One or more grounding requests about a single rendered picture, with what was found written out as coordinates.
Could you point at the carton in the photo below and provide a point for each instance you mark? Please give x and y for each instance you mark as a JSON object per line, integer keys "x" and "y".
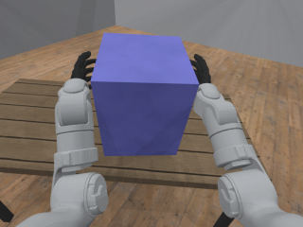
{"x": 143, "y": 88}

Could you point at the right robot upper arm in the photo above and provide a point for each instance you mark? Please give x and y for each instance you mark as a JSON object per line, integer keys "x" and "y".
{"x": 249, "y": 197}

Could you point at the table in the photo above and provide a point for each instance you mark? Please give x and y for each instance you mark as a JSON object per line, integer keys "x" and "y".
{"x": 28, "y": 142}

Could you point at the robot left hand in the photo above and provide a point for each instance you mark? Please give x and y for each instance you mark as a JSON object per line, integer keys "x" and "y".
{"x": 80, "y": 71}

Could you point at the robot right forearm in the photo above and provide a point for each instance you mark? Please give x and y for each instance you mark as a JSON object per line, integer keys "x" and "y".
{"x": 231, "y": 149}

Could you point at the robot right hand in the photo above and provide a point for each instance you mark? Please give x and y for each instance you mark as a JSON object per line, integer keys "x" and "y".
{"x": 201, "y": 71}

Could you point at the robot left forearm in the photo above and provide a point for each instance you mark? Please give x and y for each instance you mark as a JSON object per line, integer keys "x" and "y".
{"x": 74, "y": 125}

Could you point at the left robot upper arm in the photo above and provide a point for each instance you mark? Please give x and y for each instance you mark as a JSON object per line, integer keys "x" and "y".
{"x": 76, "y": 200}

